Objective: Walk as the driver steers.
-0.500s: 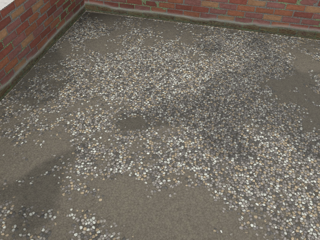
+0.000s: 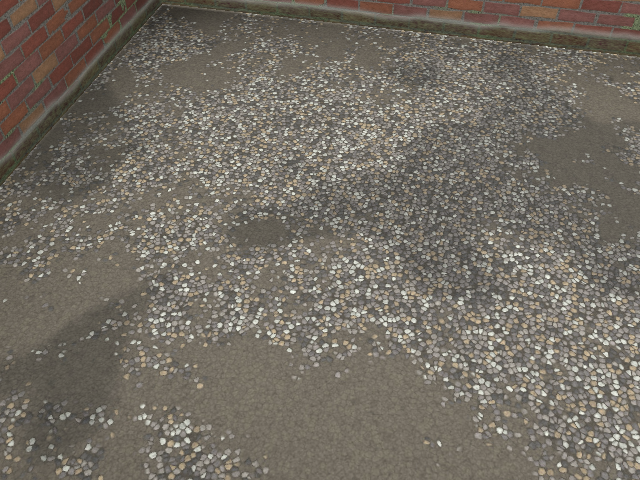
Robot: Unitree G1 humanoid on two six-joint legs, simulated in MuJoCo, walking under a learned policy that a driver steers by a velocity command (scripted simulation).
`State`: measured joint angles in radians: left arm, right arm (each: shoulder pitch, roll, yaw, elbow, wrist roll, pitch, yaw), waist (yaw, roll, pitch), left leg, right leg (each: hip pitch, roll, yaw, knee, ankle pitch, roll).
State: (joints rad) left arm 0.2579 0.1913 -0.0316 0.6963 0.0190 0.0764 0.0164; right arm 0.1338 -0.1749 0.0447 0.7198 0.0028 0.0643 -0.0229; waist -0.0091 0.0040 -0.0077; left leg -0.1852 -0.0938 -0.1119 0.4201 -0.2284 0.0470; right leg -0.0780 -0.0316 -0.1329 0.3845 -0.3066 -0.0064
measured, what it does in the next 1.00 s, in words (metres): stands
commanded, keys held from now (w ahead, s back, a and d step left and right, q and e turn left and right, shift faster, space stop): no key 0.06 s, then w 0.52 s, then no key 0.42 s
